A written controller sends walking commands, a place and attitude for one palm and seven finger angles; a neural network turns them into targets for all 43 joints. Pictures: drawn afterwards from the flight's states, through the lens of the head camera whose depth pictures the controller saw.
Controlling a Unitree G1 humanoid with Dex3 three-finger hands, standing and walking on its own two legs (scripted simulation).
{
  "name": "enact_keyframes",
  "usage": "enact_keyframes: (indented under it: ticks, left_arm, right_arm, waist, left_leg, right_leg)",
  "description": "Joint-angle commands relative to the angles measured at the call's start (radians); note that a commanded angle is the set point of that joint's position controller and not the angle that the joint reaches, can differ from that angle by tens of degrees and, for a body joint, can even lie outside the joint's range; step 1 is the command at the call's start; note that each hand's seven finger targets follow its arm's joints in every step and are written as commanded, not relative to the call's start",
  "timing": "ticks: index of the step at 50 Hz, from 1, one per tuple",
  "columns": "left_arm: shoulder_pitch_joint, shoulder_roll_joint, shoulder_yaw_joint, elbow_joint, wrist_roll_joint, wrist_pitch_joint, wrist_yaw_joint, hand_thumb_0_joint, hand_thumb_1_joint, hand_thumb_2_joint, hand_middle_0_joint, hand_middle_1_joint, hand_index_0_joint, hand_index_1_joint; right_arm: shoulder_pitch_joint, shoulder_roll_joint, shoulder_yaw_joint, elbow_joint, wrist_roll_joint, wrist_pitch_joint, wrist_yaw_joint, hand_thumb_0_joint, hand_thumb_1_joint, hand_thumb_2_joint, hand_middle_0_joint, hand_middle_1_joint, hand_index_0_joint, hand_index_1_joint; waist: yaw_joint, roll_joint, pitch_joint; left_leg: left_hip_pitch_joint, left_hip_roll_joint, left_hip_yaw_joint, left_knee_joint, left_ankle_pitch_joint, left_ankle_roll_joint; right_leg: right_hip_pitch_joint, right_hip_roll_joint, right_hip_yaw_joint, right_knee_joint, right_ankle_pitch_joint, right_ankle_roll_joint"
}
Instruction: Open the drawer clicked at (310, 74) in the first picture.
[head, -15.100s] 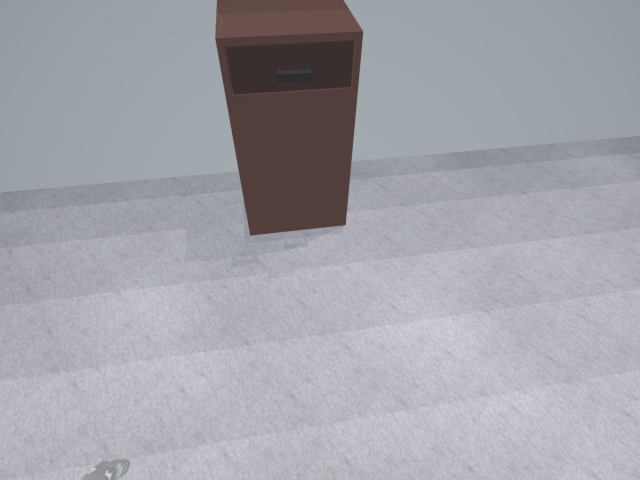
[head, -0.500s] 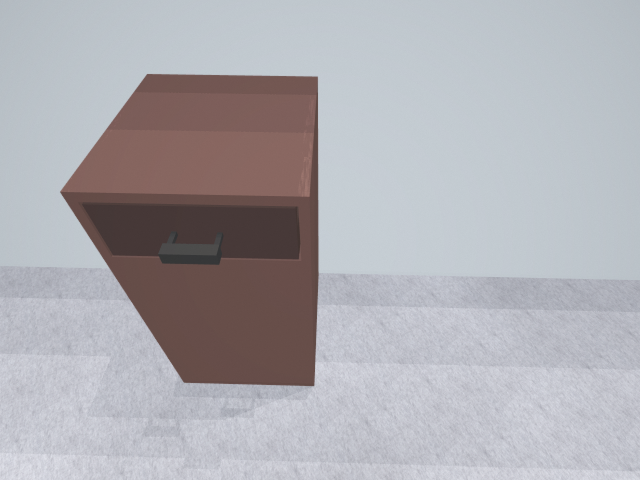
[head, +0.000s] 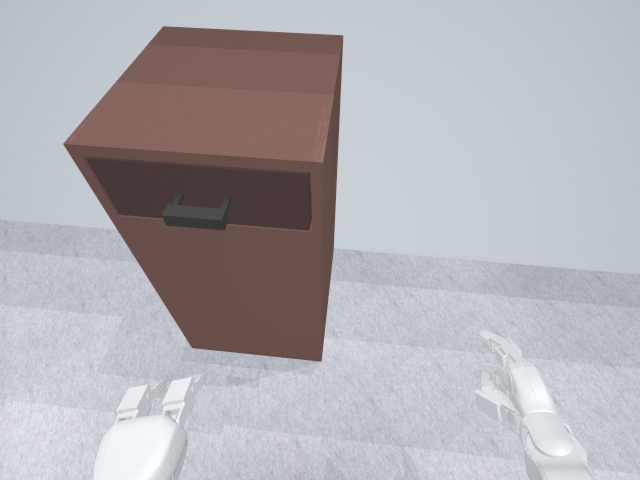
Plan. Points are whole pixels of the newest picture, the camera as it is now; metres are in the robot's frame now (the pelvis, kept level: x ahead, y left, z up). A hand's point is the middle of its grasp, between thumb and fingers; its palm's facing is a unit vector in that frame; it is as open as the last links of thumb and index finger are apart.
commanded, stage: raise the hand with hooked fingers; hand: left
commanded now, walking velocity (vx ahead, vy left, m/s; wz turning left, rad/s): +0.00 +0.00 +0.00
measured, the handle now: (199, 208) +0.51 +0.30 -0.02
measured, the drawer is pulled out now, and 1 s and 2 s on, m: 0.00 0.00 0.00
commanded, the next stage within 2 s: move the hooked fingers above the handle in 1.44 s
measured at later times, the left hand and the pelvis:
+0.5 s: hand (171, 349) +0.24 +0.22 +0.03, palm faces -0.02 -0.10 -0.99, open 11.7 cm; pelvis +0.01 -0.01 +0.01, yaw -1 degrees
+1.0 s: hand (129, 263) +0.30 +0.28 +0.10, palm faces +0.08 -0.07 -0.99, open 13.8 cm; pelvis +0.00 +0.04 +0.03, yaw -1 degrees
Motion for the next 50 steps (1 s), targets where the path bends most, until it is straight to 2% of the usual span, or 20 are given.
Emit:
enact_keyframes:
  ticks: [1,4,6,8,10,11,13,15,18,21,23,26,28,30,32,35,40,44,48,50]
  left_arm:
    - [-0.360,0.230,0.182,-0.396,0.057,-0.045,0.152,0.000,0.340,0.660,-0.240,-0.660,-0.240,-0.660]
    - [-0.412,0.243,0.169,-0.360,0.039,-0.082,0.138,0.000,0.270,0.630,-0.245,-0.705,-0.245,-0.705]
    - [-0.425,0.218,0.143,-0.298,0.017,-0.072,0.109,0.000,0.223,0.610,-0.248,-0.735,-0.248,-0.735]
    - [-0.373,0.198,0.126,-0.213,-0.020,-0.006,0.060,0.000,0.177,0.590,-0.252,-0.765,-0.252,-0.765]
    - [-0.283,0.200,0.138,-0.134,-0.064,0.081,-0.005,0.000,0.130,0.570,-0.255,-0.795,-0.255,-0.795]
    - [-0.247,0.218,0.149,-0.134,-0.083,0.110,-0.042,0.000,0.107,0.560,-0.257,-0.810,-0.257,-0.810]
    - [-0.215,0.260,0.170,-0.137,-0.111,0.141,-0.106,0.000,0.060,0.540,-0.260,-0.840,-0.260,-0.840]
    - [-0.210,0.304,0.212,-0.151,-0.108,0.129,-0.142,0.000,0.013,0.520,-0.263,-0.870,-0.263,-0.870]
    - [-0.278,0.297,0.214,-0.225,-0.084,0.075,-0.145,0.000,-0.057,0.490,-0.268,-0.915,-0.268,-0.915]
    - [-0.369,0.315,0.259,-0.309,-0.072,0.008,-0.085,0.000,-0.127,0.460,-0.273,-0.960,-0.273,-0.960]
    - [-0.364,0.307,0.278,-0.300,-0.070,-0.028,-0.039,0.000,-0.173,0.440,-0.277,-0.990,-0.277,-0.990]
    - [-0.399,0.304,0.290,-0.255,-0.069,-0.012,0.012,0.000,-0.243,0.410,-0.282,-1.035,-0.282,-1.035]
    - [-0.431,0.276,0.255,-0.193,-0.072,0.035,0.015,0.000,-0.290,0.390,-0.285,-1.065,-0.285,-1.065]
    - [-0.502,0.263,0.210,-0.181,-0.083,0.088,-0.009,0.000,-0.337,0.370,-0.288,-1.095,-0.288,-1.095]
    - [-0.535,0.267,0.176,-0.179,-0.092,0.137,-0.048,0.000,-0.383,0.350,-0.292,-1.125,-0.292,-1.125]
    - [-0.621,0.280,0.140,-0.198,-0.097,0.178,-0.122,0.000,-0.453,0.320,-0.297,-1.170,-0.297,-1.170]
    - [-0.737,0.330,0.162,-0.180,-0.075,0.177,-0.200,0.000,-0.500,0.300,-0.300,-1.200,-0.300,-1.200]
    - [-0.836,0.328,0.151,-0.111,-0.070,0.178,-0.240,0.000,-0.500,0.300,-0.300,-1.200,-0.300,-1.200]
    - [-0.945,0.332,0.131,-0.088,-0.086,0.173,-0.286,0.000,-0.500,0.300,-0.300,-1.200,-0.300,-1.200]
    - [-1.005,0.349,0.130,-0.107,-0.088,0.161,-0.305,0.000,-0.500,0.300,-0.300,-1.200,-0.300,-1.200]
  right_arm:
    - [-0.032,-0.046,-0.011,-0.102,-0.016,0.000,-0.022,0.000,-0.900,-0.900,0.200,0.300,0.200,0.300]
    - [-0.043,-0.053,-0.006,-0.076,-0.019,-0.012,-0.026,0.000,-0.900,-0.900,0.200,0.300,0.200,0.300]
    - [-0.053,-0.054,-0.001,-0.064,-0.022,-0.008,-0.026,0.000,-0.900,-0.900,0.200,0.300,0.200,0.300]
    - [-0.057,-0.051,0.005,-0.065,-0.005,0.000,-0.034,0.000,-0.900,-0.900,0.200,0.300,0.200,0.300]
    - [-0.070,-0.052,0.012,-0.069,0.018,0.012,-0.045,0.000,-0.900,-0.900,0.200,0.300,0.200,0.300]
    - [-0.060,-0.048,0.020,-0.073,0.033,0.015,-0.051,0.000,-0.900,-0.900,0.200,0.300,0.200,0.300]
    - [-0.072,-0.050,0.040,-0.075,0.046,0.011,-0.063,0.000,-0.900,-0.900,0.200,0.300,0.200,0.300]
    - [-0.072,-0.051,0.052,-0.065,0.042,0.004,-0.070,0.000,-0.900,-0.900,0.200,0.300,0.200,0.300]
    - [-0.059,-0.046,0.044,-0.048,0.031,-0.007,-0.074,0.000,-0.900,-0.900,0.200,0.300,0.200,0.300]
    - [-0.046,-0.045,0.021,-0.046,0.017,-0.026,-0.081,0.000,-0.900,-0.900,0.200,0.300,0.200,0.300]
    - [-0.025,-0.045,0.005,-0.032,0.015,-0.041,-0.079,0.000,-0.900,-0.900,0.200,0.300,0.200,0.300]
    - [-0.011,-0.057,-0.018,-0.014,0.021,-0.042,-0.075,0.000,-0.900,-0.900,0.200,0.300,0.200,0.300]
    - [-0.018,-0.064,-0.026,-0.002,0.035,-0.035,-0.072,0.000,-0.900,-0.900,0.200,0.300,0.200,0.300]
    - [-0.031,-0.073,-0.026,-0.003,0.049,-0.031,-0.070,0.000,-0.900,-0.900,0.200,0.300,0.200,0.300]
    - [-0.041,-0.077,-0.025,-0.003,0.061,-0.028,-0.077,0.000,-0.900,-0.900,0.200,0.300,0.200,0.300]
    - [-0.065,-0.077,-0.011,-0.012,0.070,-0.021,-0.090,0.000,-0.900,-0.900,0.200,0.300,0.200,0.300]
    - [-0.052,-0.071,0.012,-0.009,0.066,-0.006,-0.096,0.000,-0.900,-0.900,0.200,0.300,0.200,0.300]
    - [-0.050,-0.058,0.027,-0.003,0.073,0.007,-0.098,0.000,-0.900,-0.900,0.200,0.300,0.200,0.300]
    - [-0.041,-0.061,0.031,0.002,0.079,0.011,-0.100,0.000,-0.900,-0.900,0.200,0.300,0.200,0.300]
    - [-0.033,-0.064,0.032,0.002,0.075,0.012,-0.098,0.000,-0.900,-0.900,0.200,0.300,0.200,0.300]
  waist:
    - [-0.057,0.154,-0.297]
    - [-0.094,0.165,-0.236]
    - [-0.115,0.096,-0.195]
    - [-0.106,0.029,-0.170]
    - [-0.074,-0.043,-0.162]
    - [-0.052,-0.096,-0.191]
    - [-0.030,-0.135,-0.186]
    - [-0.013,-0.122,-0.180]
    - [-0.015,-0.034,-0.146]
    - [-0.022,0.036,-0.181]
    - [-0.029,0.058,-0.210]
    - [-0.042,0.030,-0.239]
    - [-0.053,0.025,-0.205]
    - [-0.060,0.027,-0.192]
    - [-0.048,0.020,-0.197]
    - [-0.049,0.032,-0.162]
    - [-0.037,0.057,-0.119]
    - [-0.038,0.067,-0.067]
    - [-0.052,0.087,-0.081]
    - [-0.054,0.116,-0.124]
  left_leg:
    - [0.170,-0.059,-0.119,0.066,0.327,0.023]
    - [0.145,-0.060,-0.114,0.111,0.293,0.029]
    - [0.102,-0.062,-0.115,0.109,0.269,0.037]
    - [0.043,-0.064,-0.101,0.059,0.246,0.040]
    - [-0.009,-0.067,-0.089,0.002,0.252,0.036]
    - [-0.019,-0.068,-0.083,-0.030,0.262,0.030]
    - [-0.030,-0.068,-0.077,-0.080,0.259,0.024]
    - [-0.023,-0.067,-0.076,-0.112,0.257,0.023]
    - [0.002,-0.069,-0.088,-0.140,0.254,0.026]
    - [0.042,-0.076,-0.098,-0.135,0.254,0.032]
    - [0.072,-0.082,-0.102,-0.124,0.286,0.034]
    - [0.077,-0.084,-0.096,-0.120,0.308,0.031]
    - [0.085,-0.080,-0.086,-0.135,0.305,0.029]
    - [0.115,-0.075,-0.083,-0.157,0.313,0.033]
    - [0.150,-0.069,-0.077,-0.186,0.328,0.034]
    - [0.201,-0.059,-0.083,-0.227,0.342,0.036]
    - [0.272,-0.043,-0.098,-0.279,0.391,0.028]
    - [0.289,-0.039,-0.105,-0.314,0.376,0.020]
    - [0.321,-0.037,-0.111,-0.331,0.389,0.014]
    - [0.353,-0.032,-0.126,-0.337,0.426,0.007]
  right_leg:
    - [-0.017,0.001,0.196,-0.068,0.280,-0.031]
    - [-0.077,-0.005,0.176,-0.074,0.263,-0.023]
    - [-0.048,-0.006,0.157,-0.089,0.286,-0.010]
    - [0.075,-0.009,0.135,-0.132,0.334,0.008]
    - [0.221,-0.016,0.156,-0.173,0.417,0.021]
    - [0.314,-0.028,0.169,-0.183,0.485,0.034]
    - [0.422,-0.050,0.194,-0.193,0.581,0.054]
    - [0.464,-0.054,0.195,-0.192,0.598,0.053]
    - [0.430,-0.053,0.177,-0.216,0.517,0.041]
    - [0.400,-0.046,0.169,-0.229,0.423,0.027]
    - [0.381,-0.040,0.157,-0.217,0.450,0.020]
    - [0.378,-0.037,0.137,-0.205,0.497,0.021]
    - [0.353,-0.031,0.115,-0.215,0.481,0.021]
    - [0.349,-0.023,0.090,-0.232,0.433,0.019]
    - [0.376,-0.023,0.074,-0.249,0.419,0.022]
    - [0.377,-0.020,0.056,-0.277,0.372,0.021]
    - [0.386,-0.011,0.016,-0.301,0.348,0.012]
    - [0.382,-0.004,0.000,-0.329,0.315,0.006]
    - [0.394,-0.002,-0.007,-0.350,0.311,0.005]
    - [0.408,0.000,-0.014,-0.351,0.312,0.000]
